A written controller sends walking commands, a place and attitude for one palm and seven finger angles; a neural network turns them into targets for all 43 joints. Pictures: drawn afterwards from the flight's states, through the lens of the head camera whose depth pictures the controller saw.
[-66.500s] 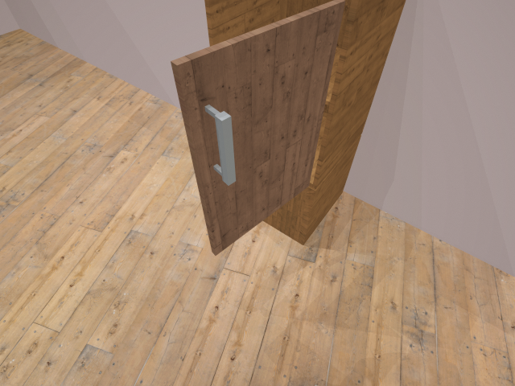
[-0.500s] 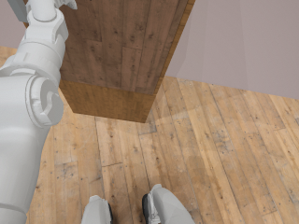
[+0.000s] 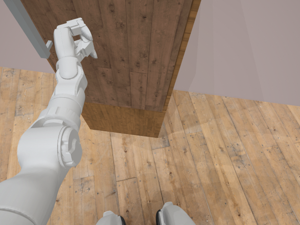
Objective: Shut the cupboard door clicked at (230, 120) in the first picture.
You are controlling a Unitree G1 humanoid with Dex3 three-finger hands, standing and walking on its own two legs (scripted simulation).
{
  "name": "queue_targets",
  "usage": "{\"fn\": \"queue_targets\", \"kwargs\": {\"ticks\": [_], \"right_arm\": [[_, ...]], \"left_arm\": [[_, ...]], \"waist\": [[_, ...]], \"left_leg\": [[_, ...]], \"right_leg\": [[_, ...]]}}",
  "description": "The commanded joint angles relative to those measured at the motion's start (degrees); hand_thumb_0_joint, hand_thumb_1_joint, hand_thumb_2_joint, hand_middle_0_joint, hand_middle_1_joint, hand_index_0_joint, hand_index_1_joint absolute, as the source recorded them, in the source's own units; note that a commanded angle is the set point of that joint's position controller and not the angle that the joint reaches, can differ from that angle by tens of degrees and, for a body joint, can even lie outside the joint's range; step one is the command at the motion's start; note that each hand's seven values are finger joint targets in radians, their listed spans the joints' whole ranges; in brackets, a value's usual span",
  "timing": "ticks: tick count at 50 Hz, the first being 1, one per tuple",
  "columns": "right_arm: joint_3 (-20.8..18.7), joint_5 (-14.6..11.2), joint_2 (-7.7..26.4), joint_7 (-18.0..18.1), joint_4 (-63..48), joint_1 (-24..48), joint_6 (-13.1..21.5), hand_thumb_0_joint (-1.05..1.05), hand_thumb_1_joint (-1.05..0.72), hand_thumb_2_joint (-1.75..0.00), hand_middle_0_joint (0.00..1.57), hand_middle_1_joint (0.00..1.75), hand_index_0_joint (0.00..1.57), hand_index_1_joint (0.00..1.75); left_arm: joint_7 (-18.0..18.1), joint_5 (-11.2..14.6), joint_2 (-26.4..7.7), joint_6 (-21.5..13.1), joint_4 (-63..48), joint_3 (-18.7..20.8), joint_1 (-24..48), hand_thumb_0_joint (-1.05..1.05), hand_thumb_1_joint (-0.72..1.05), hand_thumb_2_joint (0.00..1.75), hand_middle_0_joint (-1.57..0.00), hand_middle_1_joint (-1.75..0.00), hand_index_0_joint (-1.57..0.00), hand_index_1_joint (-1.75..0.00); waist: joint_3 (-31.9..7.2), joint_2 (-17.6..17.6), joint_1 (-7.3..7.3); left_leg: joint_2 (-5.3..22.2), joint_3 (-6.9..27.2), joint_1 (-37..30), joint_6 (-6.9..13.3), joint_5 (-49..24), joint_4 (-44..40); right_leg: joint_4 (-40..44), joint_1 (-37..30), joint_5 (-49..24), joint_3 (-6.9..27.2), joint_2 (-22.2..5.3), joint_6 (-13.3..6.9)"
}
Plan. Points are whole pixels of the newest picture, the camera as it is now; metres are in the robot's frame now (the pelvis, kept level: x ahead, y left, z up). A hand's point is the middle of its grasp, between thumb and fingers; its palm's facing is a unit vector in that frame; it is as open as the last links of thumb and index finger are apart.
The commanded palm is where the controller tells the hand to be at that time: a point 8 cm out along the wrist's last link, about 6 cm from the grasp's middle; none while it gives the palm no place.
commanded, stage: pull the fist back off the door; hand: left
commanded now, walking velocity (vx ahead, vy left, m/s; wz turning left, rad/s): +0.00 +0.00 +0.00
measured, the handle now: (33, 25) +0.62 +0.20 +0.12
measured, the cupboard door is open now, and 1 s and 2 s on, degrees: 0 0 0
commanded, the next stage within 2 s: draw the hand back to the body in 0.12 s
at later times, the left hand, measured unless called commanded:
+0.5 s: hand (67, 69) +0.46 +0.11 +0.14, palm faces +0.12 -0.99 -0.01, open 3.1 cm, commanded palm +0.41 +0.16 +0.15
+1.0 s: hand (8, 145) +0.29 +0.18 +0.17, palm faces +0.23 -0.95 -0.22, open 3.2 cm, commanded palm +0.25 +0.23 +0.19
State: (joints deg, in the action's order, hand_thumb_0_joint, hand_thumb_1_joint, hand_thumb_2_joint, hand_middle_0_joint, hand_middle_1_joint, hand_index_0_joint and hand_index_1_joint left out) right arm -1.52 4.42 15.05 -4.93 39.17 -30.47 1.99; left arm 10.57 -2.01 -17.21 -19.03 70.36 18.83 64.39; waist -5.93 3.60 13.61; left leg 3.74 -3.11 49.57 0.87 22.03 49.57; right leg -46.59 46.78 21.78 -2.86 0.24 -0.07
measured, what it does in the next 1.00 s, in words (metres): stands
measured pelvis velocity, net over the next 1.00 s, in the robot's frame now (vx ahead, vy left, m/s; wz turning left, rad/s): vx -0.01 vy -0.01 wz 0.03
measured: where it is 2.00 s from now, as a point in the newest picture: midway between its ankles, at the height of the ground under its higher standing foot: outside the picture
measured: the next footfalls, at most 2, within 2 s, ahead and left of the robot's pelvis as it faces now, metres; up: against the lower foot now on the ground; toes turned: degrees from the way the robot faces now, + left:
none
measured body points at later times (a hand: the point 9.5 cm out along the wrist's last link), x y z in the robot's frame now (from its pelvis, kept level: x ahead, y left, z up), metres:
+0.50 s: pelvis +0.02 -0.02 +0.02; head +0.06 -0.04 +0.47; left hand +0.44 +0.16 +0.14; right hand +0.09 -0.27 -0.10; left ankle +0.00 +0.11 -0.69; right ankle -0.01 -0.12 -0.69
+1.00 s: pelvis -0.01 -0.01 +0.05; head -0.03 -0.04 +0.50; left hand +0.28 +0.23 +0.18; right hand +0.17 -0.23 -0.04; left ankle +0.00 +0.11 -0.69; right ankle -0.01 -0.12 -0.69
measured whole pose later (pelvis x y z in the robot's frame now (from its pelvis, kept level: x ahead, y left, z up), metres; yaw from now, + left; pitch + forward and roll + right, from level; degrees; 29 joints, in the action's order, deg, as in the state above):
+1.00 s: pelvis -0.01 -0.01 +0.05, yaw +2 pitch -3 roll +0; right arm 2.0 -2.6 12.8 4.9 34.9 -10.6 0.7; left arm 4.2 4.0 -14.6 -5.9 9.1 6.4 3.5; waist 0.0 3.2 -0.4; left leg 1.5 -3.3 10.4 0.0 12.0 24.9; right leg -25.4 9.0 13.9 -2.9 -0.7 -0.6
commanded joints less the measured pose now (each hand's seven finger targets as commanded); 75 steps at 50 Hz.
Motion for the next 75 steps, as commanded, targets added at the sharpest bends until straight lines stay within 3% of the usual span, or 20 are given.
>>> {"fn": "queue_targets", "kwargs": {"ticks": [1, 6, 12, 15, 18, 21, 25, 28, 31, 33, 37, 38, 40, 43, 47, 52, 58, 69, 72, 75], "right_arm": [[-3.8, -0.8, 9.2, 0.5, -2.9, -8.4, -0.2, 0.00, -0.90, -0.90, 0.20, 0.30, 0.20, 0.30], [-4.0, -2.1, 8.1, 1.1, -2.7, -5.5, -0.5, 0.00, -0.90, -0.90, 0.20, 0.30, 0.20, 0.30], [-3.6, -2.2, 7.2, 1.9, -1.8, -2.6, -0.7, 0.00, -0.90, -0.90, 0.20, 0.30, 0.20, 0.30], [-3.5, -2.6, 7.5, 2.2, -4.1, -0.9, -0.9, 0.00, -0.90, -0.90, 0.20, 0.30, 0.20, 0.30], [-3.2, -3.8, 6.6, 2.3, -6.9, 2.5, -1.0, 0.00, -0.90, -0.90, 0.20, 0.30, 0.20, 0.30], [-2.9, -5.1, 6.8, 3.2, -9.0, 5.5, -1.4, 0.00, -0.90, -0.90, 0.20, 0.30, 0.20, 0.30], [-2.6, -6.1, 6.0, 4.7, -10.1, 9.9, -0.6, 0.00, -0.90, -0.90, 0.20, 0.30, 0.20, 0.30], [-1.8, -6.6, 5.8, 5.7, -9.4, 12.7, 0.3, 0.00, -0.90, -0.90, 0.20, 0.30, 0.20, 0.30], [-0.8, -7.2, 5.6, 6.7, -9.7, 16.2, 0.9, 0.00, -0.90, -0.90, 0.20, 0.30, 0.20, 0.30], [-0.5, -7.3, 5.7, 7.2, -9.9, 17.7, 1.6, 0.00, -0.90, -0.90, 0.20, 0.30, 0.20, 0.30], [0.4, -7.7, 5.3, 8.1, -11.3, 21.6, 2.6, 0.00, -0.90, -0.90, 0.20, 0.30, 0.20, 0.30], [0.6, -7.6, 3.9, 8.6, -12.3, 22.4, 2.1, 0.00, -0.90, -0.90, 0.20, 0.30, 0.20, 0.30], [0.8, -7.3, 4.4, 9.2, -12.0, 23.5, 1.3, 0.00, -0.90, -0.90, 0.20, 0.30, 0.20, 0.30], [1.5, -7.2, 4.1, 9.8, -12.3, 25.5, 0.8, 0.00, -0.90, -0.90, 0.20, 0.30, 0.20, 0.30], [1.7, -6.7, 3.5, 10.1, -12.6, 26.6, 1.1, 0.00, -0.90, -0.90, 0.20, 0.30, 0.20, 0.30], [1.7, -6.2, 3.5, 9.9, -12.7, 27.5, 2.1, 0.00, -0.90, -0.90, 0.20, 0.30, 0.20, 0.30], [1.7, -5.6, 3.6, 9.8, -12.6, 27.8, 3.0, 0.00, -0.90, -0.90, 0.20, 0.30, 0.20, 0.30], [0.7, -5.2, 3.1, 9.3, -12.7, 27.2, 4.8, 0.00, -0.90, -0.90, 0.20, 0.30, 0.20, 0.30], [0.5, -5.1, 3.0, 9.3, -12.6, 26.8, 5.4, 0.00, -0.90, -0.90, 0.20, 0.30, 0.20, 0.30], [0.5, -5.1, 3.7, 9.7, -11.6, 26.6, 6.0, 0.00, -0.90, -0.90, 0.20, 0.30, 0.20, 0.30]], "left_arm": [[-0.4, 1.5, -9.0, -5.1, -19.7, -0.1, 23.5, 0.00, 0.90, 0.90, -1.30, -1.50, -1.30, -1.50], [-2.1, 3.4, -0.8, -3.2, -22.7, -6.0, 19.1, 0.00, 0.90, 0.90, -1.30, -1.50, -1.30, -1.50], [-2.5, 4.1, 0.9, -3.3, -19.7, -7.3, 19.5, 0.00, 0.90, 0.90, -1.30, -1.50, -1.30, -1.50], [-3.4, 4.6, -5.3, -4.1, -22.9, -1.1, 8.9, 0.00, 0.90, 0.90, -1.30, -1.50, -1.30, -1.50], [-5.6, 5.3, -2.2, -3.2, -29.5, -3.9, 1.3, 0.00, 0.90, 0.90, -1.30, -1.50, -1.30, -1.50], [-7.3, 7.4, -3.9, -0.9, -37.0, -3.4, -4.4, 0.00, 0.90, 0.90, -1.30, -1.50, -1.30, -1.50], [-9.2, 9.4, -0.1, 1.5, -49.4, -8.4, -7.2, 0.00, 0.90, 0.90, -1.30, -1.50, -1.30, -1.50], [-10.3, 10.6, -0.2, 3.8, -50.3, -8.8, -10.5, 0.00, 0.90, 0.90, -1.30, -1.50, -1.30, -1.50], [-11.4, 11.0, -1.0, 5.6, -53.4, -9.3, -13.5, 0.00, 0.90, 0.90, -1.30, -1.50, -1.30, -1.50], [-12.1, 12.1, -1.5, 6.9, -54.4, -8.8, -15.5, 0.00, 0.90, 0.90, -1.27, -1.47, -1.27, -1.47], [-13.7, 13.5, -2.3, 8.8, -59.0, -8.2, -23.8, 0.00, 0.90, 0.90, -1.16, -1.35, -1.16, -1.35], [-10.5, 8.4, -5.1, 7.7, -64.5, -11.1, -26.0, 0.00, 0.90, 0.90, -1.13, -1.32, -1.13, -1.32], [-7.9, 7.7, -5.1, 8.7, -64.5, -10.1, -34.0, 0.00, 0.90, 0.90, -1.08, -1.26, -1.08, -1.26], [-6.4, 6.6, -7.0, 9.0, -68.6, -8.5, -36.1, 0.00, 0.90, 0.90, -1.00, -1.17, -1.00, -1.17], [-5.4, 6.1, -7.1, 9.3, -76.0, -7.9, -42.4, 0.00, 0.90, 0.90, -0.89, -1.05, -0.89, -1.05], [-4.9, 5.8, -7.0, 9.6, -84.2, -7.1, -52.0, 0.00, 0.90, 0.90, -0.75, -0.90, -0.75, -0.90], [-4.4, 5.6, -9.2, 9.8, -90.8, -2.9, -62.6, 0.00, 0.90, 0.90, -0.58, -0.72, -0.58, -0.72], [-3.6, 5.7, -12.8, 9.8, -103.1, 6.2, -83.1, 0.00, 0.90, 0.90, -0.28, -0.39, -0.28, -0.39], [-3.3, 6.1, -14.0, 10.0, -104.0, 9.2, -88.2, 0.00, 0.90, 0.90, -0.20, -0.30, -0.20, -0.30], [-3.3, 5.5, -10.7, 10.7, -101.6, 5.2, -84.5, 0.00, 0.90, 0.90, -0.20, -0.30, -0.20, -0.30]], "waist": [[-32.6, 2.7, -2.91], [-26.8, -1.5, -2.28], [-23.5, -2.4, -2.56], [-27.7, -2.4, -7.47], [-27.1, -3.9, -8.87], [-24.8, -7.2, -10.01], [-21.9, -3.0, -10.10], [-15.9, -6.2, -9.79], [-13.4, -1.7, -11.06], [-11.5, -5.1, -11.42], [-10.0, -5.2, -13.64], [-8.0, -4.9, -12.62], [-4.0, -5.5, -13.39], [-2.8, -6.5, -13.66], [-3.0, -0.6, -14.05], [-1.7, 1.0, -14.64], [-0.2, -1.8, -15.52], [0.5, 2.2, -16.82], [2.0, 0.2, -17.16], [6.2, -0.7, -15.84]], "left_leg": [[-3.2, 3.2, -28.2, -0.1, -29.7, -3.5], [-3.2, 2.4, -29.4, 0.3, -32.1, -4.6], [-3.7, 2.3, -29.1, 0.2, -30.1, -4.9], [-4.4, 1.4, -29.0, 0.4, -30.9, -6.1], [-4.4, 0.5, -29.5, 0.6, -31.5, -7.3], [-4.5, -0.3, -28.8, 0.9, -27.9, -9.9], [-4.3, -0.4, -33.6, 1.1, -25.9, -11.8], [-4.3, 0.2, -33.3, 1.1, -19.2, -14.0], [-4.6, 0.5, -34.6, 1.0, -15.5, -15.8], [-4.5, 1.0, -34.7, 1.0, -12.9, -16.9], [-4.4, 1.2, -35.8, 0.8, -12.2, -19.0], [-4.5, 0.4, -37.5, 0.8, -11.6, -21.9], [-4.2, 0.7, -37.4, 0.8, -10.0, -24.1], [-3.9, 0.6, -40.1, 1.0, -9.7, -26.6], [-3.7, 0.7, -43.7, 0.6, -11.2, -29.2], [-3.6, 1.2, -45.7, 0.3, -13.7, -30.7], [-3.6, 1.9, -45.9, 0.1, -15.2, -31.3], [-3.3, 1.7, -45.1, -0.3, -22.2, -29.2], [-3.0, 1.8, -44.1, -0.4, -22.4, -29.1], [-2.9, 1.8, -43.9, -0.1, -18.9, -29.9]], "right_leg": [[4.3, -16.5, -30.4, -0.3, 3.2, -0.7], [5.9, -18.0, -35.1, -0.1, 3.1, 0.0], [5.8, -18.4, -35.0, 0.4, 2.4, 0.0], [5.3, -25.4, -38.2, 1.0, 2.1, -0.5], [6.2, -28.4, -41.4, 1.1, 1.8, -0.2], [8.0, -33.1, -42.7, 1.3, 1.5, 0.0], [10.7, -33.3, -37.8, 1.0, 1.5, -0.1], [13.5, -31.0, -30.8, 0.9, 1.4, 0.4], [15.2, -30.4, -24.2, 1.3, 1.0, -0.1], [16.7, -30.2, -19.9, 1.2, 1.0, 0.1], [17.7, -32.5, -17.3, 1.0, 0.6, -0.2], [21.1, -32.4, -15.4, 2.9, -0.4, 0.3], [23.4, -33.8, -11.7, 2.4, -0.5, 0.2], [26.1, -35.0, -9.5, 2.2, -0.3, 0.2], [27.4, -38.4, -10.4, 1.5, -0.3, -0.3], [28.2, -40.0, -12.6, 0.8, 0.1, -0.5], [28.6, -40.7, -13.8, 0.0, 0.5, -0.4], [26.8, -42.1, -19.8, -0.5, -0.1, -0.3], [26.7, -41.7, -19.8, -0.7, -0.2, -0.1], [28.3, -38.2, -16.3, -0.6, 0.0, 0.1]]}}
